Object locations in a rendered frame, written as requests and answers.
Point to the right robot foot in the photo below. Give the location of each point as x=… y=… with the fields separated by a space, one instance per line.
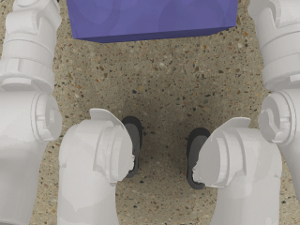
x=195 y=142

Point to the right robot forearm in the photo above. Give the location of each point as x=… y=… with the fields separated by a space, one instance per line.
x=277 y=28

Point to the left robot forearm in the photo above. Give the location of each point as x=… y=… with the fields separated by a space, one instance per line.
x=26 y=62

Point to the right robot shin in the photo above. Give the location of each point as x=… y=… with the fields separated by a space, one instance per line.
x=200 y=173

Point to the robot left upper arm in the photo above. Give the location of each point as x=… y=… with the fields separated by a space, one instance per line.
x=29 y=120

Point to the carton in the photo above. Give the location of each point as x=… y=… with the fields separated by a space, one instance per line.
x=111 y=21

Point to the robot right upper arm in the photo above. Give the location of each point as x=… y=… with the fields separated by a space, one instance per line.
x=279 y=123

